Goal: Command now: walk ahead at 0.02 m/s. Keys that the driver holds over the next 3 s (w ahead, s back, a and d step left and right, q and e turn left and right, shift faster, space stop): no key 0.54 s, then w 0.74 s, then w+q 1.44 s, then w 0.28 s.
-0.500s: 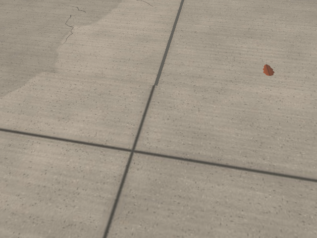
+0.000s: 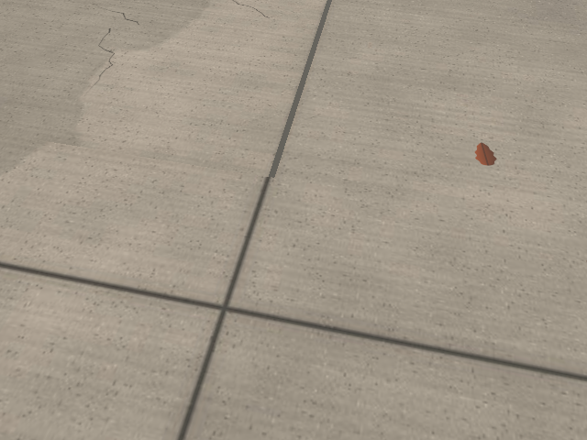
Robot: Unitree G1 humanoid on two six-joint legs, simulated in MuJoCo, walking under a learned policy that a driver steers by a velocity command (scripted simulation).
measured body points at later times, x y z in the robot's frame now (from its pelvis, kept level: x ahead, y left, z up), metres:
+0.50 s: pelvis +0.03 -0.03 +0.01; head +0.03 -0.03 +0.46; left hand +0.00 +0.17 -0.15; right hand +0.01 -0.24 -0.15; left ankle +0.07 +0.07 -0.73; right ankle -0.01 -0.12 -0.73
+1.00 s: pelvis +0.17 +0.03 +0.01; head +0.18 +0.04 +0.45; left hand +0.13 +0.26 -0.15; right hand +0.17 -0.22 -0.14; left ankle +0.15 +0.09 -0.73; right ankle +0.08 -0.10 -0.65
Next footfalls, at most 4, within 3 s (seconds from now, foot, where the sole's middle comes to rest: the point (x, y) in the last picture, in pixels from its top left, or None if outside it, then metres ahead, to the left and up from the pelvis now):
0.10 right None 0.03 -0.12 -0.77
0.86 left None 0.19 0.10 -0.77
1.36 right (328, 411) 0.54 -0.05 -0.77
1.92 left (242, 315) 0.78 0.16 -0.77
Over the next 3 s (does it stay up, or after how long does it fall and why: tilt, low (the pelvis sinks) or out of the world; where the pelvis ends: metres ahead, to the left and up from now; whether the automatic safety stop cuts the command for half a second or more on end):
stays up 1.14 0.36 0.00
